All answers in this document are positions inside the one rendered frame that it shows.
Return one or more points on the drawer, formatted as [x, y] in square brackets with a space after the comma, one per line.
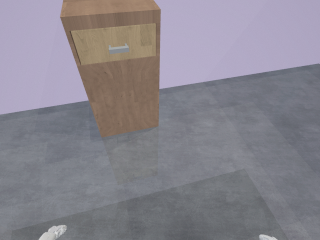
[92, 45]

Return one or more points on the cabinet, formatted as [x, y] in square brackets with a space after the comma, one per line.
[123, 94]

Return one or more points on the handle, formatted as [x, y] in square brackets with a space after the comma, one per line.
[119, 49]

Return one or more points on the robot left hand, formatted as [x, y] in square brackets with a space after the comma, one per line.
[54, 232]

